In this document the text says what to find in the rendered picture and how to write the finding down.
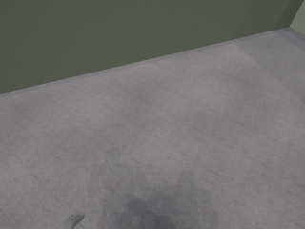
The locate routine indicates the left robot hand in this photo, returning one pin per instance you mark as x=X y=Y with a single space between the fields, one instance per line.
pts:
x=71 y=221

